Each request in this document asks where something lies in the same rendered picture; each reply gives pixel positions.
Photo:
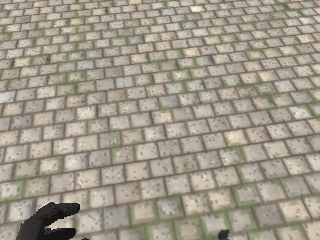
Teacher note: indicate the left robot hand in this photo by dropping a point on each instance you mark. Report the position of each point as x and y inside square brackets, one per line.
[35, 227]

